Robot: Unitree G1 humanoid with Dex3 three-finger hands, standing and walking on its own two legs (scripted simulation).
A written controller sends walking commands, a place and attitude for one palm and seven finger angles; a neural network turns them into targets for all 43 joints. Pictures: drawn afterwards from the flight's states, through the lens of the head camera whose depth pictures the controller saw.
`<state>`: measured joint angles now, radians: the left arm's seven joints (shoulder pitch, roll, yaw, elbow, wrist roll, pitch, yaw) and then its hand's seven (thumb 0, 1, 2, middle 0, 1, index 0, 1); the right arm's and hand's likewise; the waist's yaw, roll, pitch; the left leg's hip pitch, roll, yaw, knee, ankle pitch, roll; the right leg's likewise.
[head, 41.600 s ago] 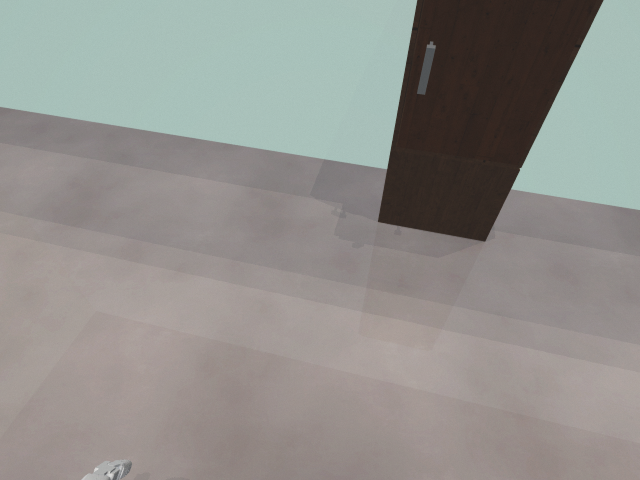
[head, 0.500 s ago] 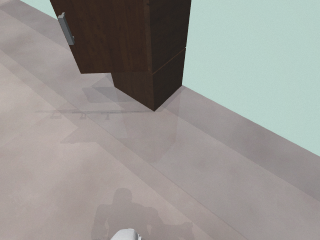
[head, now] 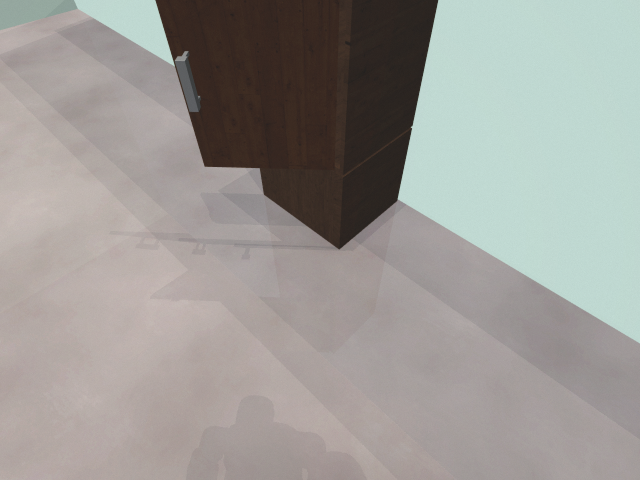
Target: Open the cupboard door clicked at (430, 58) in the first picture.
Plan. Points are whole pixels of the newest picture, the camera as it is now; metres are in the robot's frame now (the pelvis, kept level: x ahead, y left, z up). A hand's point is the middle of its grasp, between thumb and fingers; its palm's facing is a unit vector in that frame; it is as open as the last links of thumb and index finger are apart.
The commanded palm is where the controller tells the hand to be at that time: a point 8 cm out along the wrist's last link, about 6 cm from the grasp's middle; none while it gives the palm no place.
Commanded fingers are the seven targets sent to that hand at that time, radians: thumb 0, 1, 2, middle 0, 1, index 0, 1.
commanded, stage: take the last steps up to it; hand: left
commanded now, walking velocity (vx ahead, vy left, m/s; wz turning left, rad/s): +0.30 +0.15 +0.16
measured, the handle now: (190, 81) +1.04 +0.40 -0.04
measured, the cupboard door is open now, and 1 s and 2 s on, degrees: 41 41 41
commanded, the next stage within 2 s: come to a stop and stand still in 1.18 s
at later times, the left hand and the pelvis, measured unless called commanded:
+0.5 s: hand out of the picture +0.02 +0.18 -0.17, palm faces +0.25 -0.95 -0.18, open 7.4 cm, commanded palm none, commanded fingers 0.00 0.90 0.90 -0.20 -0.30 -0.20 -0.30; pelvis +0.15 +0.04 +0.00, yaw +8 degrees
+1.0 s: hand (181, 297) +0.44 +0.29 -0.15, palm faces +0.03 -0.97 -0.24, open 7.4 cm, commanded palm none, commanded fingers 0.00 0.90 0.90 -0.20 -0.30 -0.20 -0.30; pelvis +0.32 +0.10 -0.01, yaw +1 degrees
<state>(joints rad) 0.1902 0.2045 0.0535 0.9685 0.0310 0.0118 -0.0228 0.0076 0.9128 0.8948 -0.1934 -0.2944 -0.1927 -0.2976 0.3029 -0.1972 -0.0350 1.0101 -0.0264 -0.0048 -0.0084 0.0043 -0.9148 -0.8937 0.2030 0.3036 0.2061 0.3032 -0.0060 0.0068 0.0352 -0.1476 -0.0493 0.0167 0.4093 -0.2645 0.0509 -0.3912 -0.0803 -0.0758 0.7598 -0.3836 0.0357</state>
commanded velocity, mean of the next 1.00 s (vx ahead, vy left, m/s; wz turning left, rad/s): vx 0.29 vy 0.10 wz -0.02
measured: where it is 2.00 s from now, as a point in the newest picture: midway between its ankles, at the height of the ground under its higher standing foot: (295, 415)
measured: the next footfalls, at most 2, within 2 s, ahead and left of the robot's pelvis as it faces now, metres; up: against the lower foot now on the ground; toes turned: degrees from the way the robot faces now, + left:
right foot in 0.06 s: +0.08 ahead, -0.12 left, +0.00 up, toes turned -5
left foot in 0.54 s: +0.28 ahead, +0.20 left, +0.00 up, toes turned +14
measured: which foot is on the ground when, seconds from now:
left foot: down 0.00-0.06, up 0.08-0.52, down 0.54-1.00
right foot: up 0.00-0.04, down 0.06-0.54, up 0.56-1.00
